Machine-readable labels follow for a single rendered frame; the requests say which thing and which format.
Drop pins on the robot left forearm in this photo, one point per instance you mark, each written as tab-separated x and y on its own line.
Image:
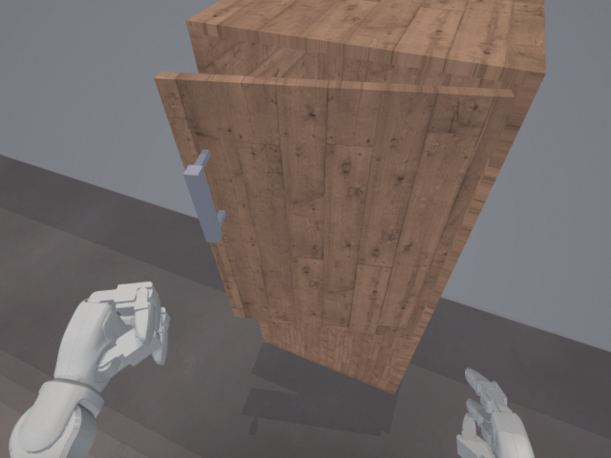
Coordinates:
60	424

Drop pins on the right robot hand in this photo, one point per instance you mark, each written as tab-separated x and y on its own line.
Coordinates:
503	430

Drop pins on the handle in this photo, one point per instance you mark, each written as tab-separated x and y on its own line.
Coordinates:
197	184

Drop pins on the left robot hand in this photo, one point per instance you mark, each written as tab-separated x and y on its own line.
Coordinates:
85	353

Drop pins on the cupboard door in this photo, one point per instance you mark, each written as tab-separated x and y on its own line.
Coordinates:
342	198

